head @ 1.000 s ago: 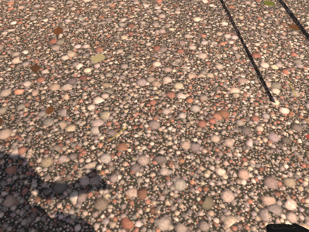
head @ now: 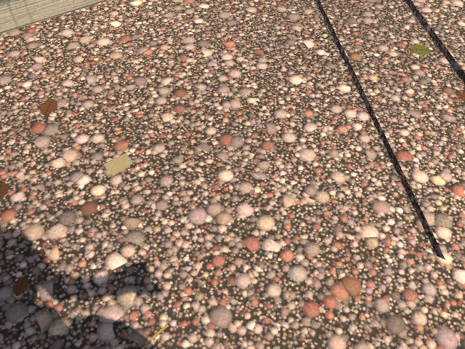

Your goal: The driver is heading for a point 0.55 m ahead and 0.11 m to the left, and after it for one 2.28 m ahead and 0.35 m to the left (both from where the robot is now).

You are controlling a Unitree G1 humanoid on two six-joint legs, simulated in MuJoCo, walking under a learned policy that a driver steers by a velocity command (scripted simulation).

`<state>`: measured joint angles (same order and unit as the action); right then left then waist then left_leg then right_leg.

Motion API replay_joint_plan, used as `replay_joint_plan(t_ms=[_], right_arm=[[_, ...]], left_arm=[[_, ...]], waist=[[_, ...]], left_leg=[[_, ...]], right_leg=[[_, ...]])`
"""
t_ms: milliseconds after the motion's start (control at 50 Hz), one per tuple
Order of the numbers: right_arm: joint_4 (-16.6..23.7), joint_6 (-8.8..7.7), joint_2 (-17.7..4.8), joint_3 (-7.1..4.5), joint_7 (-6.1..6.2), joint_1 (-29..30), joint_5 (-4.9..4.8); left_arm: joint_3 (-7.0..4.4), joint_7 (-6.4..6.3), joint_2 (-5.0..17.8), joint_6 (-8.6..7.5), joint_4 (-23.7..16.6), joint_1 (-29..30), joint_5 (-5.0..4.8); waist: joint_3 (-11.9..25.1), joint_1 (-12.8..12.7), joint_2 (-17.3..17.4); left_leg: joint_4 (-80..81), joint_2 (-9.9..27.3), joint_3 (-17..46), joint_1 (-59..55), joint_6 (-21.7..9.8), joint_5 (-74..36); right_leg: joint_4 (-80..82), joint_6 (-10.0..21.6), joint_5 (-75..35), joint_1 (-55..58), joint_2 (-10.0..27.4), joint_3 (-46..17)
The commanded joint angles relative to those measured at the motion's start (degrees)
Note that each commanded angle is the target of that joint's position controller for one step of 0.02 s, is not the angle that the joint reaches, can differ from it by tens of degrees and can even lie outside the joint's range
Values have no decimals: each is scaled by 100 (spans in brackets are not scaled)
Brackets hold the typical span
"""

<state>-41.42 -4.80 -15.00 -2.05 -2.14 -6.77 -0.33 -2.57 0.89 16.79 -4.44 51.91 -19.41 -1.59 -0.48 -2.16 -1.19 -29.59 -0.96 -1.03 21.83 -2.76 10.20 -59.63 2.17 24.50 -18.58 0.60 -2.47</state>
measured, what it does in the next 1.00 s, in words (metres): goes down, turning left: right foot 0.04 m lower, then left foot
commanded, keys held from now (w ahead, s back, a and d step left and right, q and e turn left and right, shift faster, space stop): w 0.32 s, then w+q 0.38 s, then q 0.30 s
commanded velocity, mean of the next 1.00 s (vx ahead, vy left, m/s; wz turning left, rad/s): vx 0.43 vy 0.00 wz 0.27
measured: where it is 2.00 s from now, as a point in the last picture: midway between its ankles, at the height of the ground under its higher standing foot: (255, 320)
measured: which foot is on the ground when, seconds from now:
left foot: down 0.00-0.40, up 0.42-0.88, down 0.90-1.00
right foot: up 0.00-0.38, down 0.40-0.90, up 0.92-1.00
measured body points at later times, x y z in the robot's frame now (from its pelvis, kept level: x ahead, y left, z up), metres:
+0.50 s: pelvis +0.27 -0.06 -0.04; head +0.30 -0.07 +0.41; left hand +0.44 +0.20 -0.13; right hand +0.28 -0.34 -0.18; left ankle +0.13 +0.10 -0.67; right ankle +0.33 -0.15 -0.77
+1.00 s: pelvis +0.50 -0.01 -0.05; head +0.55 +0.01 +0.40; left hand +0.52 +0.29 -0.17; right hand +0.74 -0.22 -0.14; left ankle +0.58 +0.08 -0.77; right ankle +0.40 -0.17 -0.67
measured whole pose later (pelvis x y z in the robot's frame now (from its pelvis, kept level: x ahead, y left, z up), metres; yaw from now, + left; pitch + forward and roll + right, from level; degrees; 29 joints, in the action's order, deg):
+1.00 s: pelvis +0.50 -0.01 -0.05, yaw +19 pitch +2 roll -1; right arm -39.6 -1.8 -17.1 -4.4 -2.0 -7.3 -0.3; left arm -3.4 -0.6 16.7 -3.0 49.4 -8.2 -0.3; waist -4.9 -0.3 0.2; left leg -32.0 -4.6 -0.6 27.2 -5.6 6.9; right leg -69.1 -1.5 31.3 -19.4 -0.9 0.0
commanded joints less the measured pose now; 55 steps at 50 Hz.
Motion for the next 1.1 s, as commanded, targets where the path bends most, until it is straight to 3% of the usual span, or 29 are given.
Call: replay_joint_plan(t_ms=[20,100,160,200,280,340,360,380,400,420,440,460,480,520,560,640,700,780,860,880,900,920,940,960,980,1000,1020,1060,1100], right_arm=[[79,2,-728,-212,30,-641,56],[-126,-126,-861,-294,79,-671,25],[-291,-110,-928,-329,178,-803,-58],[-440,-113,-991,-353,218,-1017,-100],[-693,-68,-1008,-383,279,-1284,-122],[-819,39,-1082,-424,300,-1536,-90],[-847,85,-1109,-431,291,-1561,-101],[-847,122,-1097,-417,270,-1507,-101],[-830,97,-896,-344,238,-1499,-48],[-811,31,-269,-166,179,-1872,94],[-824,-66,-275,-118,183,-2479,-75],[-661,-140,-679,-207,231,-1988,-282],[-488,-137,-983,-301,283,-1307,-338],[-476,16,-864,-337,358,-1197,-188],[-529,181,-583,-326,319,-1362,-156],[-339,265,-406,-310,292,-991,-116],[-192,213,-300,-265,175,-538,-106],[219,175,-205,-210,2,288,-19],[220,238,-633,-399,-126,-508,14],[126,233,-846,-499,-107,-1016,5],[-7,222,-1135,-620,-22,-1609,21],[55,255,-1611,-666,112,-1425,8],[360,224,-1698,-599,80,-1207,131],[524,246,-1344,-539,35,-974,76],[568,252,-1129,-490,38,-657,-31],[565,278,-998,-456,58,-474,-100],[595,313,-926,-430,104,-350,-89],[702,379,-1015,-449,147,-180,47],[701,380,-1163,-504,233,-340,45]], left_arm=[[-177,-32,627,-101,-623,545,46],[-164,-25,335,-8,-669,683,105],[-84,45,168,-65,-796,1214,138],[-62,122,186,-92,-885,1550,121],[-55,231,320,-85,-1070,2034,91],[-52,266,397,-97,-1087,2117,86],[-72,255,436,-112,-1042,1971,87],[-135,236,518,-146,-881,1498,96],[-257,193,750,-168,-576,583,133],[-319,155,1079,-153,-404,-159,203],[-327,117,1210,-81,-514,-308,194],[-380,106,1138,-37,-356,-518,109],[-282,90,820,-78,-463,-62,166],[-182,90,494,-158,-516,701,262],[-179,65,338,-216,-425,900,241],[-257,-46,502,-271,-243,837,249],[-270,-135,557,-203,-179,824,206],[-297,-268,720,-26,-54,605,146],[-391,-376,995,181,-187,919,25],[-395,-385,1008,222,-249,1012,14],[-369,-371,942,217,-306,1058,23],[-201,-279,306,166,-403,441,347],[-103,-142,293,45,-537,75,304],[-222,-67,796,-12,-556,529,115],[-219,-74,781,9,-723,897,45],[-217,-141,681,75,-677,982,127],[-242,-195,721,173,-699,992,184],[-223,-225,599,319,-709,878,185],[-241,-268,605,333,-709,840,207]], waist=[[220,390,539],[24,185,604],[-57,296,557],[-70,419,546],[-299,493,347],[-370,515,228],[-328,420,192],[-81,161,79],[482,-200,-38],[1401,-241,-1112],[1810,-135,-1471],[1660,-408,-998],[954,-396,-522],[350,20,-534],[129,246,-600],[-8,240,-196],[-137,118,-123],[-327,-82,-93],[192,470,-366],[450,744,-297],[735,1087,80],[1168,465,1498],[2227,275,1650],[2221,586,723],[1534,490,374],[1085,338,-107],[909,214,-52],[817,25,258],[924,58,339]], left_leg=[[1703,1540,2040,-1878,-1074,-82],[2113,1317,1325,-1351,-1079,-777],[2093,1041,714,-1033,-920,-849],[2053,1071,627,-924,-862,-660],[1552,1376,742,-1488,-756,-283],[980,1539,953,-1884,-685,-528],[665,1502,999,-1889,-646,-795],[8,1263,879,-1762,-561,-1224],[-1205,867,763,-1075,-455,-1036],[-3294,291,379,312,-273,1949],[-4593,-153,685,1845,-42,2742],[-4780,101,952,2424,-2,2165],[-4424,367,891,2428,26,1457],[-4032,706,911,1971,182,686],[-3566,861,868,1557,218,399],[-2647,869,883,1798,210,-415],[-1570,786,579,1675,106,-1232],[-590,475,-110,1295,48,-1575],[-645,-9,-406,443,-298,-544],[-347,-162,-405,-198,-456,-579],[356,-122,-113,-1222,-677,-1635],[-180,1140,1539,-2840,-1304,-4571],[219,2223,3882,-3901,-2488,-4860],[465,1944,3316,-3545,-2246,-4414],[559,1657,2714,-2903,-1931,-3815],[722,1437,2401,-2200,-1681,-3344],[859,1337,2270,-1633,-1581,-3028],[1024,1077,2049,-861,-1467,-2888],[968,924,1869,-646,-1440,-2876]], right_leg=[[-101,-15,-462,-2051,564,-117],[978,-160,-1681,-1790,590,-111],[2395,-168,-3007,-1264,420,26],[2875,-156,-3685,-890,299,58],[3276,31,-3610,-1198,439,-250],[3387,122,-2774,-1248,481,-248],[3499,152,-2487,-979,426,-148],[3757,227,-2534,-219,297,43],[3544,357,-2820,1265,411,6],[2883,643,-3943,3089,1488,-911],[2931,1277,-3671,4215,2344,-2512],[3630,1359,-2029,3852,2378,-2899],[4057,1130,-1619,3054,2053,-2295],[4464,972,-2298,1836,1746,-1627],[4766,784,-2849,1296,1446,-806],[5054,766,-3732,1359,1399,6],[5190,620,-3739,1464,1202,640],[4775,471,-5065,1661,1162,1223],[3263,344,-7005,2122,1334,1334],[2393,250,-6850,1991,1229,1322],[1017,-11,-5710,1447,864,1371],[-854,-353,-267,-351,29,1310],[-2291,-514,1731,-1671,-711,168],[-2236,-402,1227,-1777,-300,-449],[-1815,-360,836,-1932,-100,-373],[-1371,-419,570,-1860,88,-310],[-972,-455,364,-1583,196,-339],[-325,-539,137,-998,103,-204],[69,-659,-374,-829,10,-271]])
Keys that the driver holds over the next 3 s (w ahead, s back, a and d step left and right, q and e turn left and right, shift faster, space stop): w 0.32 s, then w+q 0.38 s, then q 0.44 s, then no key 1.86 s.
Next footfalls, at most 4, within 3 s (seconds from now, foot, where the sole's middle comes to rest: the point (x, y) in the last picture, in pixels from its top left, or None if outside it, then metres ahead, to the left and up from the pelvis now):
0.40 right None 0.37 -0.15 -0.81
0.90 left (214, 305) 0.62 0.09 -0.81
1.40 right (281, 290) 0.69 -0.12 -0.85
1.72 left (212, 336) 0.52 0.09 -0.81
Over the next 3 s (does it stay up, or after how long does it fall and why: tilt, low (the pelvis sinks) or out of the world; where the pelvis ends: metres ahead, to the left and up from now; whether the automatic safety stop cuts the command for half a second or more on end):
stays up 0.58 -0.04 -0.07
